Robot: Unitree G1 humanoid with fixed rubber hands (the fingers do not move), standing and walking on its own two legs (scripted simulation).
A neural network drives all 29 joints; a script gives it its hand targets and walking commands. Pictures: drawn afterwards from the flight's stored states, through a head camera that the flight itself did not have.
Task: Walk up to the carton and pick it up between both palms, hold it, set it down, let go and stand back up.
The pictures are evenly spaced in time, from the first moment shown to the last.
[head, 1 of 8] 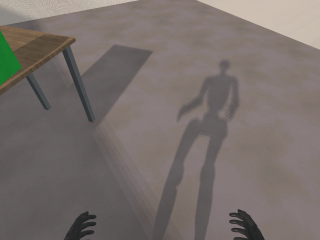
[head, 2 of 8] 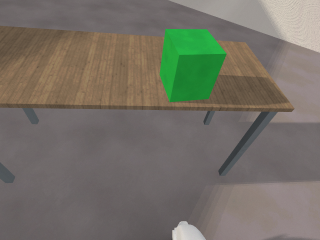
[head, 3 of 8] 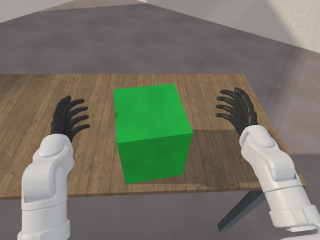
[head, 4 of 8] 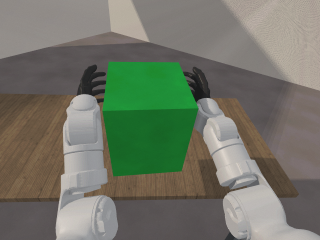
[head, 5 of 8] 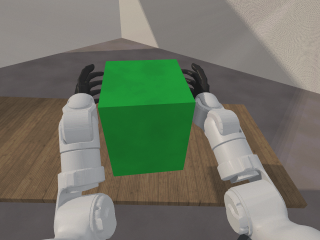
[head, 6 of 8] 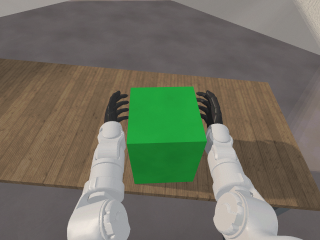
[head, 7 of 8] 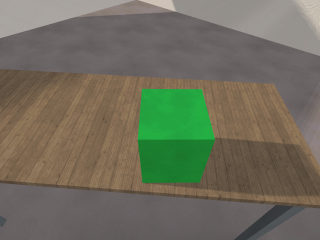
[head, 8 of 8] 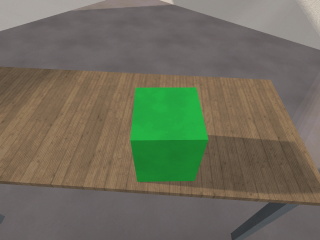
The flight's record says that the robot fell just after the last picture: no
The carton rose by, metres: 0.18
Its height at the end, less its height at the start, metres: +0.00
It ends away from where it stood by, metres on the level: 0.01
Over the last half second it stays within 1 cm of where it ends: yes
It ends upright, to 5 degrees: yes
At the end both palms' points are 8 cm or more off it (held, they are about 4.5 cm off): yes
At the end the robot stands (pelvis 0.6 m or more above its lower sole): yes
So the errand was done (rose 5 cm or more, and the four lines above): yes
